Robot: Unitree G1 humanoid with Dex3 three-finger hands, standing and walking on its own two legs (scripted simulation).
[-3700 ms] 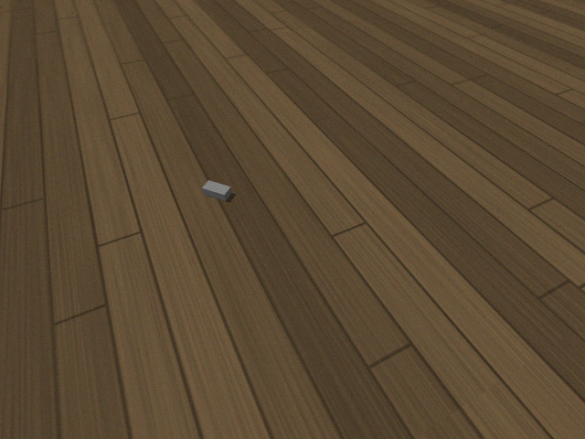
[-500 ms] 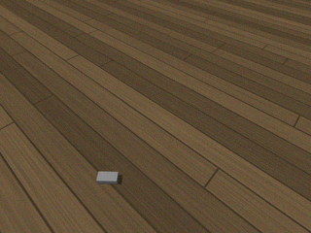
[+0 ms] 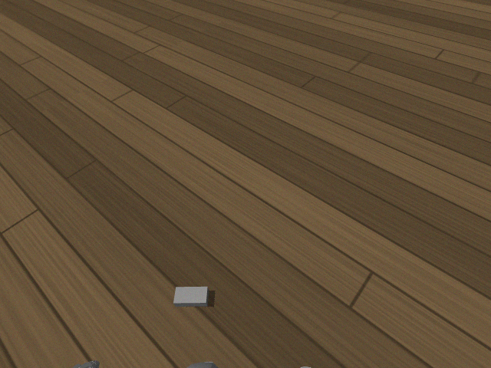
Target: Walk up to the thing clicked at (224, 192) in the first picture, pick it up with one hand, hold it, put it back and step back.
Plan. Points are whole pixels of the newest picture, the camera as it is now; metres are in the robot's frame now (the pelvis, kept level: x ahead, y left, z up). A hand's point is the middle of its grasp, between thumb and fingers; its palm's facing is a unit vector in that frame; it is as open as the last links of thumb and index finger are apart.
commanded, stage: walk up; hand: left
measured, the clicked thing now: (191, 296) +0.50 +0.27 -0.73
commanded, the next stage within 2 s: stand in 1.70 s
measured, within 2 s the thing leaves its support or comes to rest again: neither
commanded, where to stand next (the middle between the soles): +0.07 -0.01 m, yaw -1 degrees
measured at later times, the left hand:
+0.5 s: hand out of the picture +0.08 +0.29 -0.15, palm faces -0.03 -0.94 -0.35, open 7.4 cm
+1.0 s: hand out of the picture +0.15 +0.25 -0.13, palm faces -0.03 -0.95 -0.32, open 7.4 cm
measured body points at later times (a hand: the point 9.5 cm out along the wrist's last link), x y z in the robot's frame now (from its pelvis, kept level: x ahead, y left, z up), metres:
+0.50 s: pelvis +0.02 +0.02 +0.01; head +0.04 +0.02 +0.46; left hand +0.08 +0.33 -0.12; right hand +0.10 -0.30 -0.11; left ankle +0.06 +0.16 -0.72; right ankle +0.03 -0.12 -0.72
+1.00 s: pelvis +0.04 +0.01 +0.02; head +0.05 +0.01 +0.47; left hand +0.15 +0.30 -0.11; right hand +0.11 -0.31 -0.11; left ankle +0.06 +0.16 -0.72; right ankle +0.03 -0.12 -0.72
